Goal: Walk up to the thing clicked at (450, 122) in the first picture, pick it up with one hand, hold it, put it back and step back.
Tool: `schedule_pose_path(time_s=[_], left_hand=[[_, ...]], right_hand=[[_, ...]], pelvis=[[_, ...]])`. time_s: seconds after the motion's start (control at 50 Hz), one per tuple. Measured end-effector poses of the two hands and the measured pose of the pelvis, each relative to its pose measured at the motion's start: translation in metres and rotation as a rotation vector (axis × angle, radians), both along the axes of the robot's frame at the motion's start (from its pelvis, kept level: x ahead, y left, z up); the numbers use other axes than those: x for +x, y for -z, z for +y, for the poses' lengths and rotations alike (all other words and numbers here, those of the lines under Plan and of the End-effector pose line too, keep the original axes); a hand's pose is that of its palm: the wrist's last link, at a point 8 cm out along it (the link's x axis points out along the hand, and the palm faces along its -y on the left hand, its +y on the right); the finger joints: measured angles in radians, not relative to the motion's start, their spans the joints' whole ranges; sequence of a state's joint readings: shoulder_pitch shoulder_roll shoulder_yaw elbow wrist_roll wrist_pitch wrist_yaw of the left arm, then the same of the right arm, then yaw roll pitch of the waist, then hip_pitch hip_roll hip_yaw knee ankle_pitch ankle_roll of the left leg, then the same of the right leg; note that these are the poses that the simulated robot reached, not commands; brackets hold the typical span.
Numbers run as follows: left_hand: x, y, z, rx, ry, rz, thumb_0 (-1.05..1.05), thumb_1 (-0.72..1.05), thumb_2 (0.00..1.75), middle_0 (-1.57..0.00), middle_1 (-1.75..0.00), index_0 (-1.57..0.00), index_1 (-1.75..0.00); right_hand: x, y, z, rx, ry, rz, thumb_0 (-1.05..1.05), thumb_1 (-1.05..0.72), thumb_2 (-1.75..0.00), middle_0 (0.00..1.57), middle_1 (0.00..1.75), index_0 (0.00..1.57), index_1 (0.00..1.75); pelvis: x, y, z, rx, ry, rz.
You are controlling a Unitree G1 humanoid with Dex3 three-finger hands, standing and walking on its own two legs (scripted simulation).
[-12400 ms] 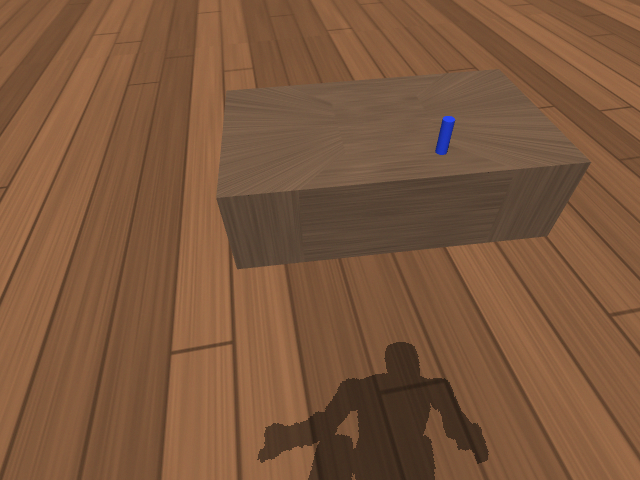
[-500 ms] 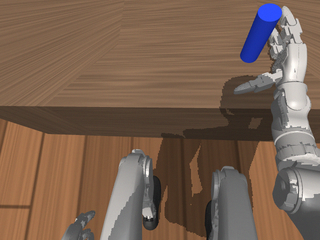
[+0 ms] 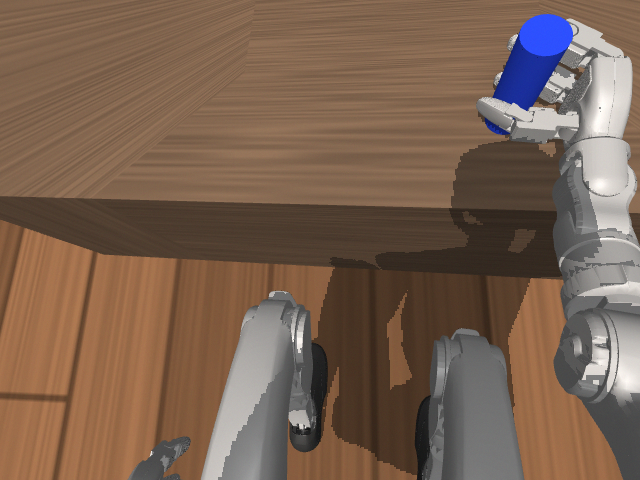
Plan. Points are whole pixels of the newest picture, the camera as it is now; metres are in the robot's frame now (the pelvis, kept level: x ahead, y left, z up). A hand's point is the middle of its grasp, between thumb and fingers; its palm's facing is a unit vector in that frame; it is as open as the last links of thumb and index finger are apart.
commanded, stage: close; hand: right
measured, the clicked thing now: (521, 83) +0.56 -0.11 +0.02
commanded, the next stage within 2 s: settle in 0.08 s
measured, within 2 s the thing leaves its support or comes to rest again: leaves its support in 0.38 s
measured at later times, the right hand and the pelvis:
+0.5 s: hand (544, 77) +0.56 -0.13 +0.03, palm faces +0.02 +1.00 -0.04, open 7.8 cm; pelvis +0.00 +0.00 +0.02, yaw +0 degrees
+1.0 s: hand (562, 10) +0.57 -0.12 +0.10, palm faces +0.01 +1.00 -0.02, open 7.8 cm; pelvis +0.01 +0.00 +0.07, yaw +1 degrees
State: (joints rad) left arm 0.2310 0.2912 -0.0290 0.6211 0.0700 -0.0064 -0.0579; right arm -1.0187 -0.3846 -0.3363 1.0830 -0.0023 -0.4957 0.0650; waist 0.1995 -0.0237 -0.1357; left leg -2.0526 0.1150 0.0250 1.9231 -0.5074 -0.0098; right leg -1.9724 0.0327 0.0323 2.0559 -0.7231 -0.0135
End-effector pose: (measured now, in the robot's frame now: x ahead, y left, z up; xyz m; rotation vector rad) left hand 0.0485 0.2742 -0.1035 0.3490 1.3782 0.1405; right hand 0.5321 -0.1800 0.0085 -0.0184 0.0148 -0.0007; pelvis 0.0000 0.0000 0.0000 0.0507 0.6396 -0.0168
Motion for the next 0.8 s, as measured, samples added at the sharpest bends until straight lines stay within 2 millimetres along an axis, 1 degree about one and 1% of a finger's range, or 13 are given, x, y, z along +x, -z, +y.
schedule_pose_path(time_s=[0.02,0.22,0.36,0.48,0.62,0.72,0.8], left_hand=[[-0.001,0.0,0.0,0.001,-0.001,0.001,0.0,0.9,0.91,-0.2,-0.31,-0.19,-0.31],[-0.006,-0.001,-0.001,0.006,-0.013,0.011,0.0,0.9,0.9,-0.2,-0.3,-0.2,-0.3],[-0.007,-0.005,-0.001,0.006,-0.023,0.01,0.0,0.9,0.9,-0.21,-0.31,-0.2,-0.31],[-0.003,-0.014,-0.001,0.008,-0.029,0.002,0.0,0.9,0.9,-0.21,-0.31,-0.2,-0.31],[0.003,-0.035,0.0,0.015,-0.043,-0.026,0.0,0.9,0.9,-0.21,-0.3,-0.2,-0.31],[0.005,-0.051,0.002,0.02,-0.047,-0.042,0.0,0.9,0.9,-0.21,-0.3,-0.2,-0.3],[0.005,-0.06,0.003,0.022,-0.053,-0.045,0.0,0.9,0.9,-0.21,-0.3,-0.2,-0.3]], right_hand=[[0.001,0.0,0.0,0.002,0.001,-0.001,-0.01,-0.1,-0.52,0.97,0.72,0.99,0.74],[0.004,0.0,0.0,-0.005,0.005,-0.001,-0.02,0.05,-0.7,0.97,0.91,0.98,0.92],[0.002,-0.005,-0.002,-0.017,0.007,0.007,-0.02,0.15,-0.91,0.94,1.08,0.95,1.1],[0.002,-0.023,-0.003,-0.019,0.017,0.0,-0.03,0.24,-1.05,0.93,1.22,0.94,1.25],[0.008,-0.053,-0.001,-0.014,0.015,0.006,-0.04,0.33,-1.13,0.95,1.33,0.97,1.36],[0.012,-0.07,0.002,-0.005,0.011,0.014,-0.04,0.34,-1.15,0.95,1.35,0.97,1.38],[0.014,-0.079,0.004,-0.001,0.008,0.017,-0.04,0.34,-1.15,0.95,1.36,0.97,1.38]], pelvis=[[0.0,0.0,0.0,0.001,0.0,0.001],[-0.001,0.001,0.0,0.002,-0.003,0.001],[0.0,-0.004,0.0,0.0,-0.003,0.0],[0.001,-0.015,0.0,-0.002,-0.004,-0.003],[0.004,-0.036,0.001,-0.004,-0.007,-0.011],[0.007,-0.051,0.002,-0.007,-0.01,-0.017],[0.01,-0.059,0.002,-0.009,-0.014,-0.021]])
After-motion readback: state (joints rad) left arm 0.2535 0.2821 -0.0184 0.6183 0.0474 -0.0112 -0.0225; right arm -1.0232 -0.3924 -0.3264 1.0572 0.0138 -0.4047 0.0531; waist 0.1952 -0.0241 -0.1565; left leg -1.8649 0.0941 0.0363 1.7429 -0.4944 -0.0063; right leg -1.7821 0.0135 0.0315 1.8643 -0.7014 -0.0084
